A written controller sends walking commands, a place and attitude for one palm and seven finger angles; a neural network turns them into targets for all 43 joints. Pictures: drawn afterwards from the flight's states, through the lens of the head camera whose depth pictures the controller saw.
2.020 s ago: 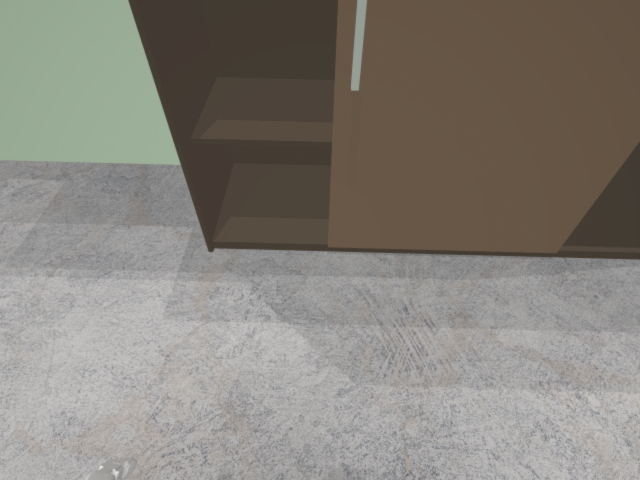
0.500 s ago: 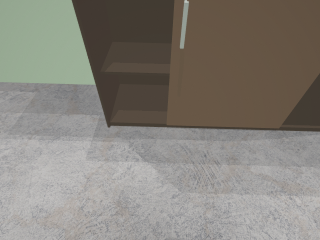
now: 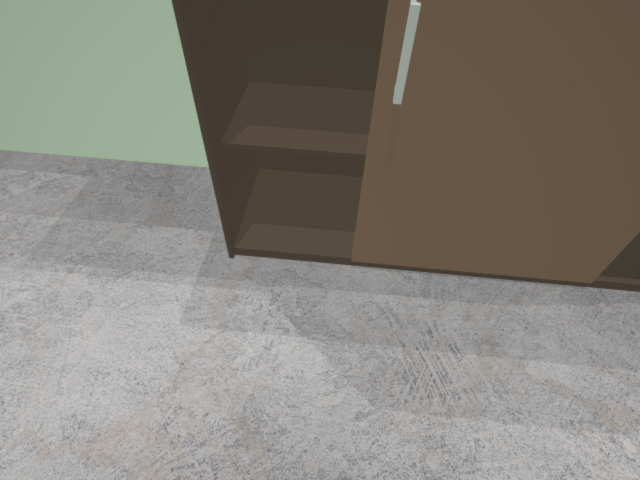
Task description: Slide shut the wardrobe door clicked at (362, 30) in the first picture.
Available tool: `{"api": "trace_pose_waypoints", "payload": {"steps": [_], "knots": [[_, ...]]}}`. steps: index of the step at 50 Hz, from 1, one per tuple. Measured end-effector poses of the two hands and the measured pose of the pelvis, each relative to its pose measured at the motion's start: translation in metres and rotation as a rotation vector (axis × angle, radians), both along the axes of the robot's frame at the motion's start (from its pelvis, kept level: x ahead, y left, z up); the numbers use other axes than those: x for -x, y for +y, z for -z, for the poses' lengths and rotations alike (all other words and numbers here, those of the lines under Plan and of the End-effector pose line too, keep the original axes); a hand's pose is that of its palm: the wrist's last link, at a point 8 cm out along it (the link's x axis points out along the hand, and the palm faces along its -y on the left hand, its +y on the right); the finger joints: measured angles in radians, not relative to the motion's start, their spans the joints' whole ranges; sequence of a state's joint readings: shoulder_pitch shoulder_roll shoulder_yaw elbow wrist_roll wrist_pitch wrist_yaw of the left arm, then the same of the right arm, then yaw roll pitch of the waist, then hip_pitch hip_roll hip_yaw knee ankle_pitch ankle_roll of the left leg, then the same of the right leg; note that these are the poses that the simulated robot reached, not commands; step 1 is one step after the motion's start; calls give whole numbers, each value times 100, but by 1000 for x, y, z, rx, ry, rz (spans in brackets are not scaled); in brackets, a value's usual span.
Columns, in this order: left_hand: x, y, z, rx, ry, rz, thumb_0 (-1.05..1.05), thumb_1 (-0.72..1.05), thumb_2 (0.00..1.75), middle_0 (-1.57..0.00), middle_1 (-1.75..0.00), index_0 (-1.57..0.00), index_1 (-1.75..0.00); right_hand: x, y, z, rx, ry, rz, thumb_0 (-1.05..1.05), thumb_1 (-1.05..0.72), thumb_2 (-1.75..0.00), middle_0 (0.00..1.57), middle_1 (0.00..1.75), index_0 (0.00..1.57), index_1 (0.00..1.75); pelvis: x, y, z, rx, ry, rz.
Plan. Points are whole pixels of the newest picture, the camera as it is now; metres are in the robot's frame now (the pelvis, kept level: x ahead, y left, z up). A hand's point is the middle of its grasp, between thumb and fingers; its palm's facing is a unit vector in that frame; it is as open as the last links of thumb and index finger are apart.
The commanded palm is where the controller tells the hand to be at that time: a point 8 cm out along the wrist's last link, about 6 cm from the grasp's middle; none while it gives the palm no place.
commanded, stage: walk to a spot facing it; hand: right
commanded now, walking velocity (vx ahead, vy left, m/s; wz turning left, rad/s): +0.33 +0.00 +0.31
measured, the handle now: (404, 53) +0.98 -0.14 +0.11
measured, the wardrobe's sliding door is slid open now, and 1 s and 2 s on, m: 0.47 0.47 0.47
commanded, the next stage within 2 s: turn to face it in 0.34 s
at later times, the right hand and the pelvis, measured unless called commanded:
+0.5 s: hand (496, 453) +0.22 -0.26 -0.16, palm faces -0.11 +0.97 -0.19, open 7.4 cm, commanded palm none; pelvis +0.16 -0.06 +0.01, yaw +13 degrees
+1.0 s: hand (456, 370) +0.34 -0.22 -0.16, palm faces -0.07 +0.98 -0.17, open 7.2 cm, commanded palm none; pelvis +0.24 -0.06 +0.01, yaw +6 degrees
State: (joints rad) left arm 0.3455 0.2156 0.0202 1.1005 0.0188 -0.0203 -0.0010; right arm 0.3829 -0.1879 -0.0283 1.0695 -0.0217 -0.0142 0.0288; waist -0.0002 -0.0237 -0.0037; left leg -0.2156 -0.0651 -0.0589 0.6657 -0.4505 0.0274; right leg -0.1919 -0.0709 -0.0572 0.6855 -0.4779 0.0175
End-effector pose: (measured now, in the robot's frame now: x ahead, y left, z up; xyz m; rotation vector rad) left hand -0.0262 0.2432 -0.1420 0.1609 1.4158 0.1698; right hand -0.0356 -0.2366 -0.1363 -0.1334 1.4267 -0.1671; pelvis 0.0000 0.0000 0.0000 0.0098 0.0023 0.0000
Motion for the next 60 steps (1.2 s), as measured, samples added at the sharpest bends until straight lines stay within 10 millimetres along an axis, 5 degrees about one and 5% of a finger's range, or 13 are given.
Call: {"api": "trace_pose_waypoints", "payload": {"steps": [2,5,12,15,17,22,27,31,35,39,43,52,60], "knots": [[-4,-1,1,6,48,4,1,91,90,-20,-30,-20,-30,-4,8,1,-3,-11,26,1,-91,-90,20,30,20,30,-12,2,1,-3,2,6],[-39,-6,-5,6,35,19,1,91,90,-20,-30,-20,-30,-1,18,-4,-12,20,53,0,-91,-90,20,30,20,30,-30,-2,-5,-2,0,-15],[-193,-31,-28,9,-271,25,1,91,90,-20,-30,-20,-30,-2,13,-14,-68,220,36,0,-90,-90,20,30,20,30,-80,-24,-12,-5,9,-76],[-251,-46,-34,-15,-409,33,1,91,90,-20,-30,-20,-30,-27,-8,-2,-72,254,20,1,-90,-90,20,30,20,30,-108,-38,-1,-17,-3,-108],[-272,-52,-35,-40,-467,21,1,91,90,-20,-30,-20,-30,-57,-27,10,-63,241,0,1,-90,-90,20,30,20,30,-122,-46,7,-22,-16,-139],[-263,-65,-39,-47,-408,-49,0,91,90,-20,-30,-20,-30,-178,-62,10,-20,42,-106,1,-91,-90,20,30,20,30,-148,-57,-5,-9,-29,-210],[-230,-66,-38,-64,-306,-174,-1,94,90,-20,-30,-20,-30,-297,-67,-11,8,-177,-214,1,-91,-90,19,29,19,30,-171,-63,-16,0,-17,-242],[-199,-63,-32,-67,-202,-226,-1,94,90,-20,-30,-20,-30,-363,-51,-25,12,-282,-284,0,-91,-90,19,29,19,30,-189,-64,-19,8,-16,-232],[-169,-70,-19,-27,-71,-260,-1,93,90,-20,-30,-20,-30,-402,-26,-29,-4,-349,-318,0,-91,-90,19,29,19,30,-205,-57,-15,20,-23,-205],[-153,-82,-10,33,35,-278,0,92,90,-20,-30,-19,-30,-411,-4,-28,-31,-356,-320,0,-91,-90,19,29,19,30,-219,-51,-14,9,-24,-180],[-158,-94,-11,61,86,-259,1,92,90,-20,-30,-19,-30,-401,2,-19,-64,-318,-274,0,-91,-90,20,30,20,30,-228,-51,-13,-12,-18,-141],[-209,-100,-18,44,15,-174,1,91,90,-20,-30,-20,-30,-366,-41,-9,-6,-185,-133,-1,-93,-90,20,30,20,30,-237,-56,-16,3,-6,-92],[-253,-64,-14,37,-44,-80,0,91,90,-20,-30,-20,-30,-343,-48,-25,66,-161,-69,0,-92,-90,20,30,19,30,-235,-42,-20,14,-10,-39]]}}
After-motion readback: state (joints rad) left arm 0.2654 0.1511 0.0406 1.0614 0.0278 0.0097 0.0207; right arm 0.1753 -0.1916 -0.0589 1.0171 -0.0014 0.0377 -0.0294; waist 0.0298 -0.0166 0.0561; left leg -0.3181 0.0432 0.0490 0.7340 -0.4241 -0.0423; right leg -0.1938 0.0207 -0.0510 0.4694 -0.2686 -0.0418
